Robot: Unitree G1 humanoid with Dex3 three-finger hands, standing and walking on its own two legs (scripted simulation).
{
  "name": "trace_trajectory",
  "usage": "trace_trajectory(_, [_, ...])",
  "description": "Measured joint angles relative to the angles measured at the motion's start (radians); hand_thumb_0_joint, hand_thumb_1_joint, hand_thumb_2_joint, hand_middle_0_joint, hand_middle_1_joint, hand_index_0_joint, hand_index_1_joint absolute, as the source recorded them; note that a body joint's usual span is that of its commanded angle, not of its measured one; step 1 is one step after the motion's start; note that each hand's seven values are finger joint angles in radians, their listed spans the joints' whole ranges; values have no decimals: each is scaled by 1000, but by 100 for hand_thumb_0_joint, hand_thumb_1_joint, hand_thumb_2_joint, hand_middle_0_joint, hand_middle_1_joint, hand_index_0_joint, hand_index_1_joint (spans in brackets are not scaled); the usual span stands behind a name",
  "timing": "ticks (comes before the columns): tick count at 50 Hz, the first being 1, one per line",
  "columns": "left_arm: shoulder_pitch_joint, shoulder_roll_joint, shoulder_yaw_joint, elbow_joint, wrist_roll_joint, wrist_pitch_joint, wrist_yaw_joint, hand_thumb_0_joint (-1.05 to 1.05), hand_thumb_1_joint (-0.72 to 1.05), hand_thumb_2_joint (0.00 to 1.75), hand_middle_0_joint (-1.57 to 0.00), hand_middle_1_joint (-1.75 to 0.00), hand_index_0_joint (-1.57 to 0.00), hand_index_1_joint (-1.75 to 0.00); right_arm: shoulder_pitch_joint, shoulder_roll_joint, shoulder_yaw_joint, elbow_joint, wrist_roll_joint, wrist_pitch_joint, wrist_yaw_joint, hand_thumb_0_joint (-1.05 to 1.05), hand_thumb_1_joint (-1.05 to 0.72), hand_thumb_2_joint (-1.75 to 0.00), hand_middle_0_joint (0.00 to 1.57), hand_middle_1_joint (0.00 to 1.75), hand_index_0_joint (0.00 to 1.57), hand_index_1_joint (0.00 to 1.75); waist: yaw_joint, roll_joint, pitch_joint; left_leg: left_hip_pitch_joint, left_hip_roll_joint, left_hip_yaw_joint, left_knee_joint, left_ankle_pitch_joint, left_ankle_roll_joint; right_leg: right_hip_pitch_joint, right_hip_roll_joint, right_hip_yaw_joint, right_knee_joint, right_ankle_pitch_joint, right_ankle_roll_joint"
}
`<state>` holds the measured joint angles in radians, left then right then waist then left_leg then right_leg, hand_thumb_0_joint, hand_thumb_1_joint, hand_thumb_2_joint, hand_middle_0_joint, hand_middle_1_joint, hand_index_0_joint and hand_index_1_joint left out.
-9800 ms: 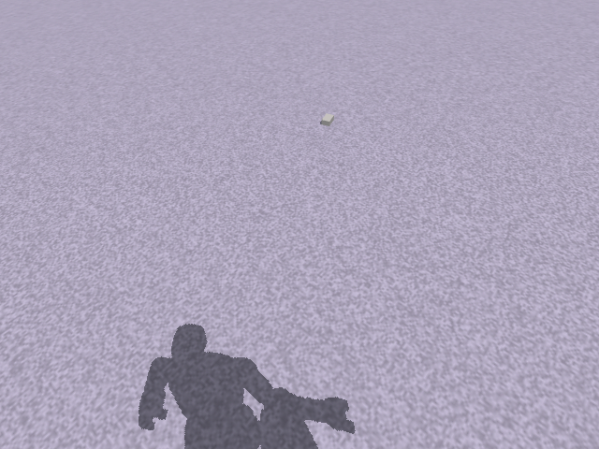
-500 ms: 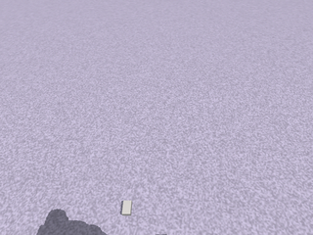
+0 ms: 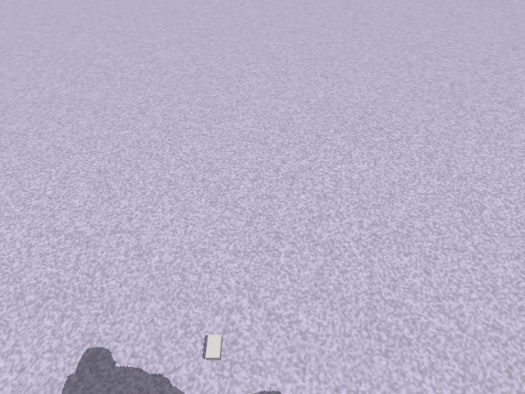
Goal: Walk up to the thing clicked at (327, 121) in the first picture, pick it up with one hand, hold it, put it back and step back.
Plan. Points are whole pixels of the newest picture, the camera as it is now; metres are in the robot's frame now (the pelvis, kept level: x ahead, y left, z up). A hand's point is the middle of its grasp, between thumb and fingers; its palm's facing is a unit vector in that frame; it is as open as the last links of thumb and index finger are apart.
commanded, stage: stand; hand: left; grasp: from above
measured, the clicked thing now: (214, 347) +0.44 +0.22 -0.77
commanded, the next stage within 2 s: rise first in 0.22 s
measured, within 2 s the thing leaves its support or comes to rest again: neither
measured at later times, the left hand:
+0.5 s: hand out of the picture +0.13 +0.25 -0.16, palm faces +0.01 -0.94 -0.33, open 8.1 cm
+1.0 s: hand out of the picture +0.11 +0.27 -0.24, palm faces -0.18 -0.86 -0.47, open 14.1 cm
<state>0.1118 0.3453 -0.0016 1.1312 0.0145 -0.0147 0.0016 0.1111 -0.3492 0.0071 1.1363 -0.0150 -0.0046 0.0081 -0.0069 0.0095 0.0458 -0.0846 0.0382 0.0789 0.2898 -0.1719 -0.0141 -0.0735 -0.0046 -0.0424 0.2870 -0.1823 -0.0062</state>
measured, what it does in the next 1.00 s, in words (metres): lowers itself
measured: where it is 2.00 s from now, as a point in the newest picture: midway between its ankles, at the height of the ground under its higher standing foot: outside the picture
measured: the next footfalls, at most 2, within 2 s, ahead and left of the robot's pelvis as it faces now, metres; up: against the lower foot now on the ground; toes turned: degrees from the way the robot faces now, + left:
none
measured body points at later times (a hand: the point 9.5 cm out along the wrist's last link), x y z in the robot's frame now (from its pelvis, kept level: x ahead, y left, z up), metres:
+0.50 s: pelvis -0.01 +0.00 -0.01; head +0.04 +0.00 +0.43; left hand +0.13 +0.30 -0.14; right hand +0.09 -0.27 -0.14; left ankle -0.01 +0.12 -0.75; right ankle -0.02 -0.11 -0.75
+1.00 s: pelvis -0.03 +0.02 -0.09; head +0.07 +0.03 +0.35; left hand +0.12 +0.31 -0.20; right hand +0.14 -0.24 -0.18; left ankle -0.01 +0.12 -0.75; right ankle -0.02 -0.11 -0.75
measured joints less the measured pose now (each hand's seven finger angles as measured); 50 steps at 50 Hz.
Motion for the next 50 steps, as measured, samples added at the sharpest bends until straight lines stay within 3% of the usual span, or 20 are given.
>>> trace_trajectory(17, [2,0,-1,-2,1,-2,1,1,90,90,-20,-31,-21,-30,-3,-2,-2,-2,1,0,-1,0,-90,-90,21,30,21,30,1,-2,-3,9,-1,3,3,-9,2,10,-1,3,0,-6,2])
trace_trajectory(21, [-64,-26,45,-49,-18,-11,15,1,84,89,-21,-37,-21,-37,58,13,-1,-173,52,-21,-32,1,-89,-89,21,30,21,30,-8,0,7,-99,-6,-22,92,-32,9,-86,-10,-20,84,-36,1])
trace_trajectory(25, [-169,-21,102,-41,44,-10,-16,1,68,90,-20,-51,-20,-51,74,57,-14,-274,49,-28,-35,0,-90,-90,20,30,20,30,-14,-10,8,-234,-2,-28,191,-57,9,-221,-12,-23,186,-64,-2])
trace_trajectory(29, [-167,-11,136,-106,120,1,-37,1,44,91,-19,-68,-19,-68,112,97,-31,-347,39,-25,-26,1,-92,-90,21,30,21,30,-20,-20,-21,-334,1,-23,284,-95,10,-326,-14,-15,283,-101,-2])
trace_trajectory(33, [-127,-23,129,-174,163,46,-13,1,16,92,-18,-81,-17,-81,148,105,-34,-398,41,-15,-21,1,-92,-90,21,30,21,30,-22,-9,-52,-401,1,-27,365,-134,14,-386,-19,-17,354,-136,2])
trace_trajectory(40, [-43,-42,125,-285,191,90,13,0,-31,96,-15,-95,-14,-96,147,102,-41,-474,35,-51,-20,1,-92,-91,21,30,21,30,-24,0,-92,-560,4,-31,546,-214,23,-540,-25,-14,526,-210,9])
trace_trajectory(44, [10,-48,125,-389,218,85,18,0,-45,98,-14,-99,-12,-101,128,101,-45,-504,29,-78,-26,1,-93,-91,21,30,21,30,-18,-6,-107,-662,7,-36,659,-260,26,-639,-28,-16,635,-256,11])
trace_trajectory(50, [41,-42,110,-481,289,100,27,0,-55,101,-12,-102,-10,-104,94,101,-41,-535,23,-110,-35,1,-94,-91,21,30,21,30,-13,-7,-131,-792,9,-48,792,-312,28,-761,-31,-23,762,-308,13])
